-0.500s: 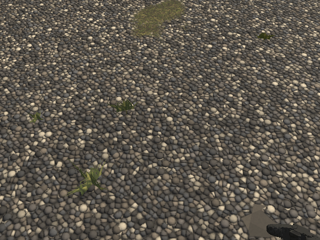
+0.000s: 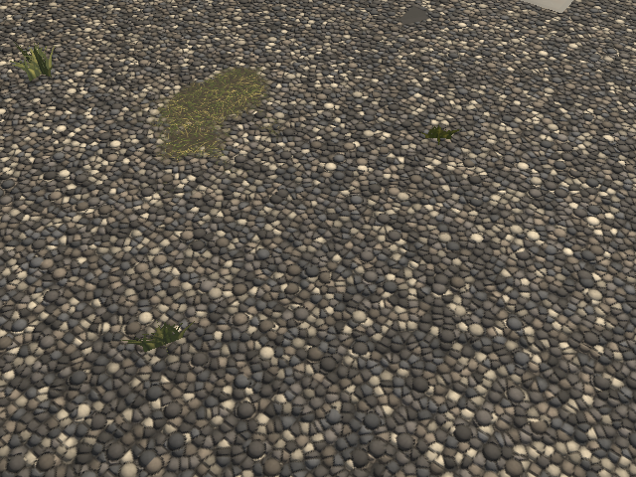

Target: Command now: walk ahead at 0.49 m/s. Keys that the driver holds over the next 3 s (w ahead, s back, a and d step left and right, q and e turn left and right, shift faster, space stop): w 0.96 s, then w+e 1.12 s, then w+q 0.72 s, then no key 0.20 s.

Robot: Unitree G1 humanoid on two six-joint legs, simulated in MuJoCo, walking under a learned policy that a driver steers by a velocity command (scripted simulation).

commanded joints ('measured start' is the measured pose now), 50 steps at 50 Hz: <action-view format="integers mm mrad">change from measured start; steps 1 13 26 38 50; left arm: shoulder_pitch -128 139 347 227 10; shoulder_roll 57 84 147 136 46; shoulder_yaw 3 19 35 23 22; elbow -96 -10 97 40 -25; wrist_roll -6 27 2 -28 2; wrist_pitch -19 -26 -9 -40 4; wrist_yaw -21 -27 14 13 7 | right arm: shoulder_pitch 44 -72 -426 -115 -65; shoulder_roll -168 -106 -55 -142 -151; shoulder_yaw -35 -26 -12 -47 -42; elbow -20 -91 -207 -134 -80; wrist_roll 8 8 3 -4 -11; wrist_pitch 6 -7 0 -17 -14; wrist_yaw -8 -4 21 30 -5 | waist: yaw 4 75 149 11 43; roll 77 -49 -20 104 94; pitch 91 -39 83 -120 40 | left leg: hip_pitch -6 -622 -689 88 -143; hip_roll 313 218 163 376 250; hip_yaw -135 -120 -53 -482 -94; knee -29 967 378 78 -93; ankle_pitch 225 -30 347 39 276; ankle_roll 149 10 -31 195 150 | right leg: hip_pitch -9 520 625 -70 -3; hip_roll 22 -117 -97 36 -10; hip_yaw -10 229 29 62 -5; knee -71 -436 -493 669 90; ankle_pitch -37 -168 -60 -469 21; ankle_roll -20 -208 -192 -56 0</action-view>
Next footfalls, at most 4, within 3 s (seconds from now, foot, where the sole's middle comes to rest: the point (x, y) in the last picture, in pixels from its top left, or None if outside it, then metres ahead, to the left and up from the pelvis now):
0.12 right None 0.26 -0.14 -0.78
0.66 left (267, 445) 0.57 0.09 -0.78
1.24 right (361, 315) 0.88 -0.14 -0.78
1.72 left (301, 222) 1.20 -0.01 -0.78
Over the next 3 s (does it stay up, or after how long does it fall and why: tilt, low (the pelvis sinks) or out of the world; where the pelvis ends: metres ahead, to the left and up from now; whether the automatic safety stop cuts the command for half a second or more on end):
stays up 1.59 -0.37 0.00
